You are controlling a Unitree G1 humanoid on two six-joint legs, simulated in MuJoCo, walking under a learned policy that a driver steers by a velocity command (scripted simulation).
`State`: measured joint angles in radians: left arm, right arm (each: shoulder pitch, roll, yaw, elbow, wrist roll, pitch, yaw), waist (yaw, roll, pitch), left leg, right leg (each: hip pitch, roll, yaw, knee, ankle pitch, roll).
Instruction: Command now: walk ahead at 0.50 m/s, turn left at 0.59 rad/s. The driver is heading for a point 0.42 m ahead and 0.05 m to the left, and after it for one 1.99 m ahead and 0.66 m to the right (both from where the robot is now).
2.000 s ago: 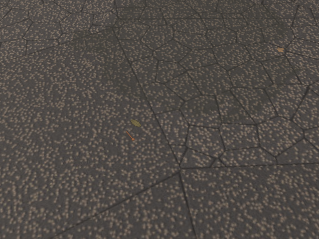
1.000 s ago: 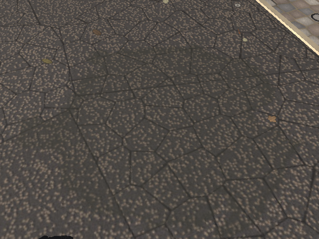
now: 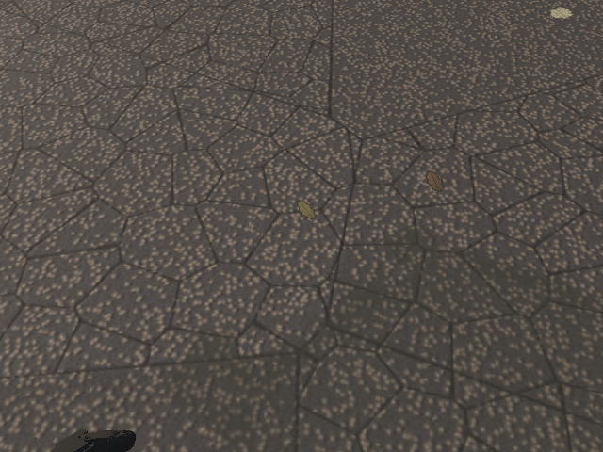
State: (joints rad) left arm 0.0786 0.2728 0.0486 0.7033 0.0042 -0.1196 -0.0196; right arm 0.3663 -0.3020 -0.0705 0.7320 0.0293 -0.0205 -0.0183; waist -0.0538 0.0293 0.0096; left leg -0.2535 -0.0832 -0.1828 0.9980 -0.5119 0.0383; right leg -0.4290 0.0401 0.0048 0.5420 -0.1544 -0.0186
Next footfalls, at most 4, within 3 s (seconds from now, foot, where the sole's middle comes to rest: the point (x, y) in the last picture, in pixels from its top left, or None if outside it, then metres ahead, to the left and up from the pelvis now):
0.44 left None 0.37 0.19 -0.76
0.96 right None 0.43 -0.04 -0.76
1.42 left None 0.48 0.19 -0.76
1.84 right None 0.37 -0.06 -0.76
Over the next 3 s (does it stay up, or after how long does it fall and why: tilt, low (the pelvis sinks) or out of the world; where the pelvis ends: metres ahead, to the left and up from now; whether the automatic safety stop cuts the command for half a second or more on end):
stays up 0.68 -0.22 0.02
